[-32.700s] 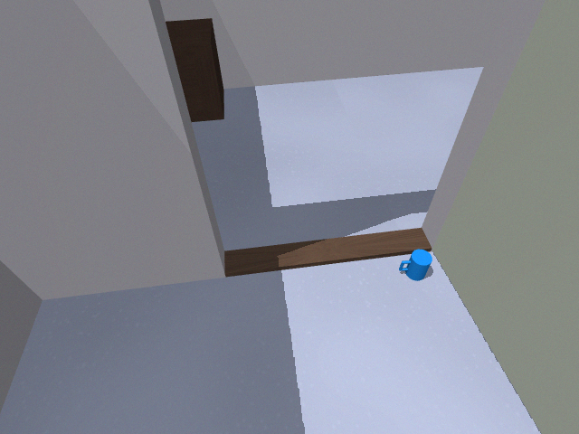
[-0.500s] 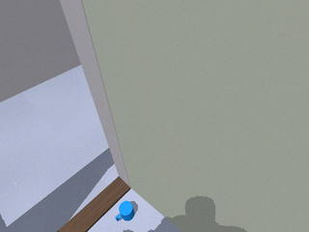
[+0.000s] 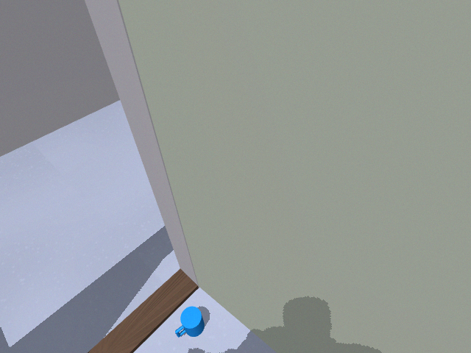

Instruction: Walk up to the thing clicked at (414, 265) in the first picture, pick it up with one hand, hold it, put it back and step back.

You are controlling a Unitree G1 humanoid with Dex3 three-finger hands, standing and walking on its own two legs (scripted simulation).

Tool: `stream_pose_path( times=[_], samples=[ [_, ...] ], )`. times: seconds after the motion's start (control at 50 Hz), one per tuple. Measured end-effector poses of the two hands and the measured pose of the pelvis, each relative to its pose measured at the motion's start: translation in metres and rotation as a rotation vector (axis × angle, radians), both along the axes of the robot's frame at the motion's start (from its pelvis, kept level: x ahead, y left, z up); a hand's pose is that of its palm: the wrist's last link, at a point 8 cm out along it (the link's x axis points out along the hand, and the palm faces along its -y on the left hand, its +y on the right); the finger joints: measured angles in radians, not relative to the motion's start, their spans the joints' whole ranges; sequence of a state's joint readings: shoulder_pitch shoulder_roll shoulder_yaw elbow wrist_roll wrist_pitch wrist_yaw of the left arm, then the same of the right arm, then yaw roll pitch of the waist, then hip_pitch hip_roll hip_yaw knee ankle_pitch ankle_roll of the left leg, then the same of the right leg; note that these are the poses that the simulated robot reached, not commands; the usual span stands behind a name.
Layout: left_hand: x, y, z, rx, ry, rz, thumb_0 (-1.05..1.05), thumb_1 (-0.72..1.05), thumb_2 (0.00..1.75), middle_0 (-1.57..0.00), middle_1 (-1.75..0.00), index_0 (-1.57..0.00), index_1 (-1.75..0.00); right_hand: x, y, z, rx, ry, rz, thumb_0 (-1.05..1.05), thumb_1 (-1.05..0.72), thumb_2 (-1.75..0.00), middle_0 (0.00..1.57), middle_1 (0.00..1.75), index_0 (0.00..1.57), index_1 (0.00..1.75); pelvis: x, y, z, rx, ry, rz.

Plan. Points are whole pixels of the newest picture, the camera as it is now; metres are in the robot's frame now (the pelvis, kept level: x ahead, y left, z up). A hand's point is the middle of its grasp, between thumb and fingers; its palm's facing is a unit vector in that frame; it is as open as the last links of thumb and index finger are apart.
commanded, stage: stand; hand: left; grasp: from above
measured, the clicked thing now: (189, 324) +0.40 +0.22 -0.73
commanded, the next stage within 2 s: step back in 0.10 s
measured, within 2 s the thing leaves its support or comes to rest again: neither
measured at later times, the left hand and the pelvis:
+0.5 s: hand out of the picture +0.09 +0.31 -0.18, palm faces +0.01 -0.93 -0.37, open 7.4 cm; pelvis -0.06 +0.05 -0.02, yaw +1 degrees
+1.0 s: hand out of the picture -0.05 +0.29 -0.15, palm faces -0.04 -0.91 -0.42, open 7.4 cm; pelvis -0.16 +0.03 -0.02, yaw -3 degrees
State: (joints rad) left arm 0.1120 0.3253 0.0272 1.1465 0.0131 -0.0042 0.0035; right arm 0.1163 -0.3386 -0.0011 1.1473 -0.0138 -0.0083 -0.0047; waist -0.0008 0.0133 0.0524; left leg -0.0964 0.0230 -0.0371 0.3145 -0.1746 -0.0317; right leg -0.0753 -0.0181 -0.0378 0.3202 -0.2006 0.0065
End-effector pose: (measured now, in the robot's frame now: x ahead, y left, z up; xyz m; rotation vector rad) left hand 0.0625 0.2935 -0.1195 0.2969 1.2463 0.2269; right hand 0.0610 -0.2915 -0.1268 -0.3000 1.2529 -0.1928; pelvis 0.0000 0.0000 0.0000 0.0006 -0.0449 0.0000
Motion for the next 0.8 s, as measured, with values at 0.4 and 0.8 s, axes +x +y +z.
stream_pose_path(
  times=[0.4, 0.8],
  samples=[
    [0.014, 0.054, -0.023, 0.034, -0.064, -0.038, 0.01, 0.90, 0.90, -0.21, -0.30, -0.21, -0.30, -0.032, 0.003, -0.002, -0.102, 0.024, -0.010, 0.00, -0.91, -0.90, 0.21, 0.30, 0.21, 0.30, -0.039, 0.040, -0.026, -0.014, 0.028, 0.021],
    [-0.057, 0.046, -0.020, 0.061, -0.048, -0.112, 0.01, 0.90, 0.90, -0.20, -0.30, -0.21, -0.30, -0.086, 0.021, -0.016, -0.046, -0.108, -0.019, 0.00, -0.90, -0.90, 0.21, 0.30, 0.21, 0.30, -0.114, 0.036, -0.032, 0.005, 0.004, -0.076]
  ],
)
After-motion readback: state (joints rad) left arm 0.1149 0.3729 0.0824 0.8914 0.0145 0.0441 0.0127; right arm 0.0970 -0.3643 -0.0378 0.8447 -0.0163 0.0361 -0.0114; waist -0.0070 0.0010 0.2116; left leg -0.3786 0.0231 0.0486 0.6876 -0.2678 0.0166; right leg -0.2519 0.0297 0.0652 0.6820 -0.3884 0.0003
